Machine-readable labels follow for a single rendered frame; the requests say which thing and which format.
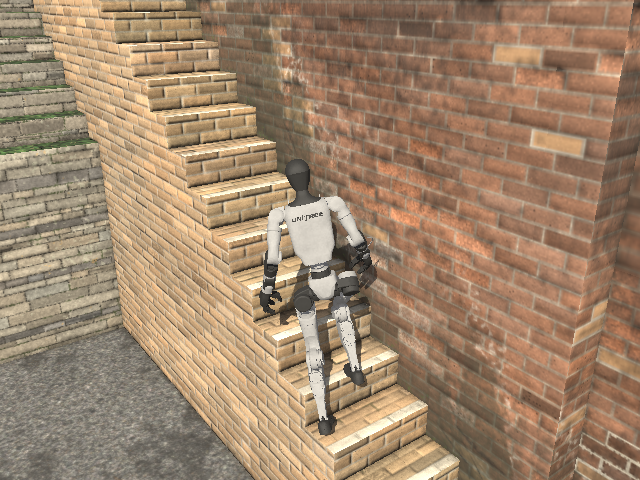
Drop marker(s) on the right robot hand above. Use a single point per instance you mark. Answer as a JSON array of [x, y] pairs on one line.
[[366, 265]]

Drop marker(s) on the robot right forearm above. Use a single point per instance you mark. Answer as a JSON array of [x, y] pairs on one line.
[[362, 249]]

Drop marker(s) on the robot left upper arm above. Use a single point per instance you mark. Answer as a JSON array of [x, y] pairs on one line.
[[275, 219]]

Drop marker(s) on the robot left forearm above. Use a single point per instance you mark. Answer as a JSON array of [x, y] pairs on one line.
[[269, 277]]

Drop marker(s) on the left robot hand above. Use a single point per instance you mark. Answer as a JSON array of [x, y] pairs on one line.
[[265, 300]]

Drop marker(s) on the robot left foot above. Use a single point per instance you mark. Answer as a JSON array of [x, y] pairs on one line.
[[325, 426]]

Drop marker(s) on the robot right upper arm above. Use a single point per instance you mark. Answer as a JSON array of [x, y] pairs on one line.
[[336, 204]]

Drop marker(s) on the left robot thigh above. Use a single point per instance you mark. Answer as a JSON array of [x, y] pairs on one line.
[[306, 313]]

